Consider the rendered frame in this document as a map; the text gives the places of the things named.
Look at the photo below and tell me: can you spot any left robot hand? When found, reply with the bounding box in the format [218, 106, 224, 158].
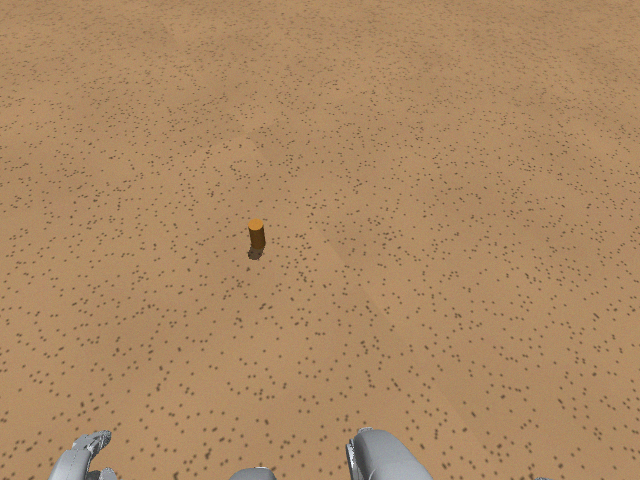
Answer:
[48, 430, 123, 480]

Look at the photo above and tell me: can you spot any can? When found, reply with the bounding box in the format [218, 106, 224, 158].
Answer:
[248, 219, 266, 250]

